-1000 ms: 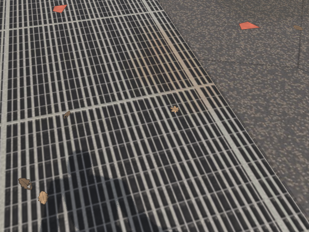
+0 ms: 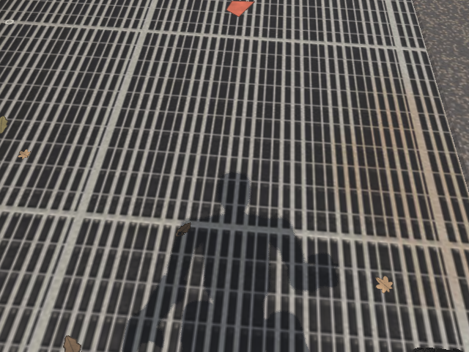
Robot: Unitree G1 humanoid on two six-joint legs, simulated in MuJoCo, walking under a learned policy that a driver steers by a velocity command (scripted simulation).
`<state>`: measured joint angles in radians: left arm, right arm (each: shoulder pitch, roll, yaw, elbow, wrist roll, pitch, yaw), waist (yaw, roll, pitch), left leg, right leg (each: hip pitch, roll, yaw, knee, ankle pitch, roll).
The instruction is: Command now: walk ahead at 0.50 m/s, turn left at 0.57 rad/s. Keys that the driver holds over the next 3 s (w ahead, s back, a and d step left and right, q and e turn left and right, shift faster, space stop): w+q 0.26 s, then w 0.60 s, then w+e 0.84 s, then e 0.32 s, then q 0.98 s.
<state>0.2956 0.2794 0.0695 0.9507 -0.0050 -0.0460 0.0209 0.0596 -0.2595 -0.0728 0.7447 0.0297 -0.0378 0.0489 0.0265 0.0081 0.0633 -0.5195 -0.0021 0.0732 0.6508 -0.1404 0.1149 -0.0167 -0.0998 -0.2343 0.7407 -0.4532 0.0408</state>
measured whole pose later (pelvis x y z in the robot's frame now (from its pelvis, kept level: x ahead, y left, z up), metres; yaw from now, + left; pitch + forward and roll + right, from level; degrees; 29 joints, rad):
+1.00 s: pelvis +0.56 +0.08 +0.01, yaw +13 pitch +3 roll -1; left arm 0.42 0.29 0.05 0.94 -0.02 -0.05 0.00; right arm 0.01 -0.24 -0.03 0.65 0.01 -0.10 0.03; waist 0.10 0.00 0.02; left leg -0.48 0.02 0.01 0.49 -0.05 0.05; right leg 0.00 0.00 0.02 0.44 -0.45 -0.01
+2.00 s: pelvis +1.08 +0.08 +0.01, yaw -21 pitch +2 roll +0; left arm 0.31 0.32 0.09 0.71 -0.01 0.01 0.04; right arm 0.03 -0.27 -0.05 0.69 -0.03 -0.10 0.01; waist 0.07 0.01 0.02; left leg -0.47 -0.03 -0.05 0.48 -0.03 0.00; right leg -0.20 0.13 0.22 0.69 -0.50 -0.04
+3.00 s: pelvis +1.16 +0.09 +0.03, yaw +2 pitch +2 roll -2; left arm 0.12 0.29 0.08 0.70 0.00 0.00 0.03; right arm 0.17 -0.32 -0.07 0.63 0.01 0.05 -0.02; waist -0.02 0.00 0.04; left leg -0.32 -0.11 -0.17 0.49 -0.19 0.06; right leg -0.42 0.03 0.11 0.74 -0.36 0.08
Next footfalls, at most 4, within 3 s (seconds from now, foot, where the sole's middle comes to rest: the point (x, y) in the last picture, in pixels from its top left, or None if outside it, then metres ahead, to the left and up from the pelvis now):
0.46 right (277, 340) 0.47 -0.09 -0.75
0.98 left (171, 263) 0.69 0.23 -0.75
1.52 right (248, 184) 0.99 0.00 -0.75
1.98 left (215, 123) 1.28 0.12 -0.75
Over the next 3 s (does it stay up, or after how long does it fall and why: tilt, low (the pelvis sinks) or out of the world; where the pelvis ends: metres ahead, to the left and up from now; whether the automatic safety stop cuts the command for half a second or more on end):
stays up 1.16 0.09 0.03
